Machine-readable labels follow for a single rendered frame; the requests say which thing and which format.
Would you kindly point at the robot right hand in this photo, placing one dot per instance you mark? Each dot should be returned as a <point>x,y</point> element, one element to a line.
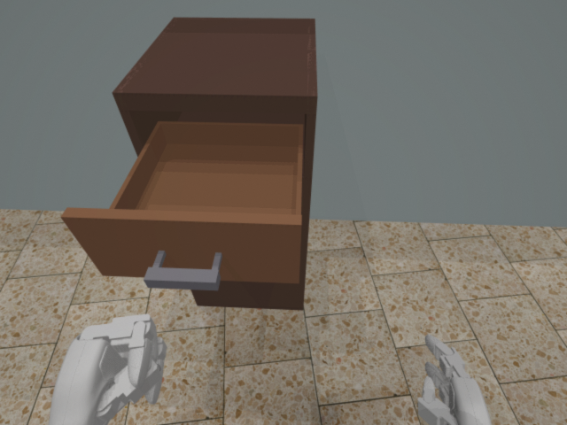
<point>462,400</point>

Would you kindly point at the drawer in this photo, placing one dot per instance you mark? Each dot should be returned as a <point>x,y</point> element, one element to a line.
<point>198,188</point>

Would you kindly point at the handle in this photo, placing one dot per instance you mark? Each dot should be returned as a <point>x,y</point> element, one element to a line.
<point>183,278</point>

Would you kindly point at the robot left hand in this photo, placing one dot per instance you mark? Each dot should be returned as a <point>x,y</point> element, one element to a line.
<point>126,352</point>

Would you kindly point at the cabinet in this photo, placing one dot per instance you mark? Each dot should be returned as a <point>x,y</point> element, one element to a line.
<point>231,70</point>

